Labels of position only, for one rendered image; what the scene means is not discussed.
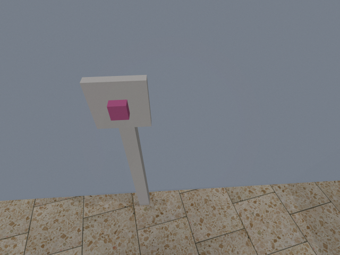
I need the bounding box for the button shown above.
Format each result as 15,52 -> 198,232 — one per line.
107,100 -> 130,121

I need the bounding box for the panel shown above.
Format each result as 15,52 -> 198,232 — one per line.
80,75 -> 151,206

